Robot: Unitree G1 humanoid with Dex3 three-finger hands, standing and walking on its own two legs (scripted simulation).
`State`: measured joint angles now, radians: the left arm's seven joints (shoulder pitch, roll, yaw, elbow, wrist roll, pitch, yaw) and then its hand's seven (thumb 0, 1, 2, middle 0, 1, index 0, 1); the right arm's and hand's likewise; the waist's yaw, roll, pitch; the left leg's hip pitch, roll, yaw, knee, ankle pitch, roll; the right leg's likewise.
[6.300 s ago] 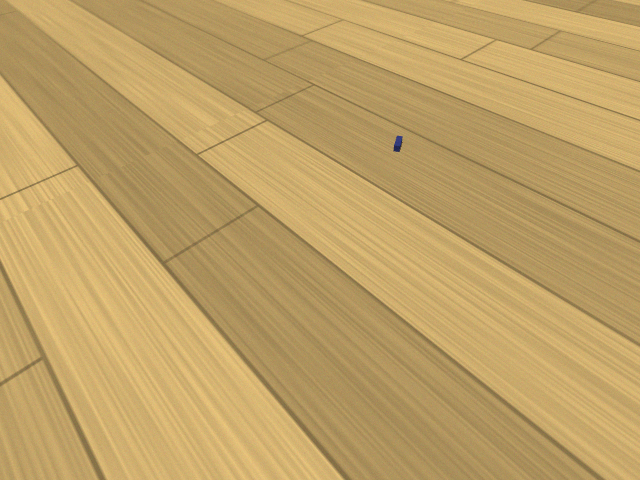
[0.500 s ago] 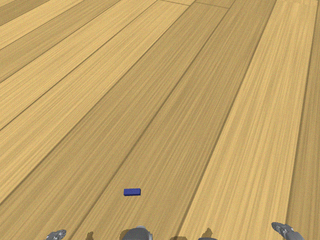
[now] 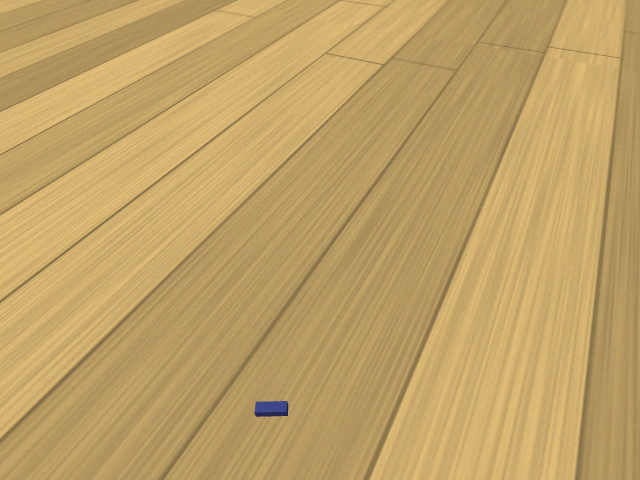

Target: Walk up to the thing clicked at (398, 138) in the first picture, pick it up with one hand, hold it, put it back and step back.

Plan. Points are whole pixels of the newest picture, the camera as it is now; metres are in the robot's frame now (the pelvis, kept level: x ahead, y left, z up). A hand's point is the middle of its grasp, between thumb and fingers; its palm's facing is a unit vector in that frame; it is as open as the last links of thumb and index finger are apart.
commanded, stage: walk up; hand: left
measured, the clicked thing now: (271, 408) +0.47 +0.21 -0.75
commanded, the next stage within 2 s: stand in 1.14 s
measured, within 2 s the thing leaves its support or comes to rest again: neither
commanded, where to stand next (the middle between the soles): +0.10 +0.02 m, yaw +0 degrees
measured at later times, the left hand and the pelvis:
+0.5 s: hand out of the picture +0.10 +0.26 -0.14, palm faces +0.03 -0.94 -0.35, open 7.4 cm; pelvis +0.02 +0.00 +0.01, yaw +1 degrees
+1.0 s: hand out of the picture +0.11 +0.26 -0.14, palm faces +0.01 -0.94 -0.34, open 7.4 cm; pelvis +0.03 +0.00 +0.01, yaw +1 degrees
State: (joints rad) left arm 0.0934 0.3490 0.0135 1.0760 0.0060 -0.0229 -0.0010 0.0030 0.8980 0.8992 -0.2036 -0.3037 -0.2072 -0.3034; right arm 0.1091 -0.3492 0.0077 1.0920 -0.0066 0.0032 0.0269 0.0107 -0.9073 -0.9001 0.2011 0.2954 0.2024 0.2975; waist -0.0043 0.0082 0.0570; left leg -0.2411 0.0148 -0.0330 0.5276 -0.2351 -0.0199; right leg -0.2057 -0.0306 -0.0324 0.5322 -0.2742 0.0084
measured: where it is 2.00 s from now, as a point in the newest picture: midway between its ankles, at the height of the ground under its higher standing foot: outside the picture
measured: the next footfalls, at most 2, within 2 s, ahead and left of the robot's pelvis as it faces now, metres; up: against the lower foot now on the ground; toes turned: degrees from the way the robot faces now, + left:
none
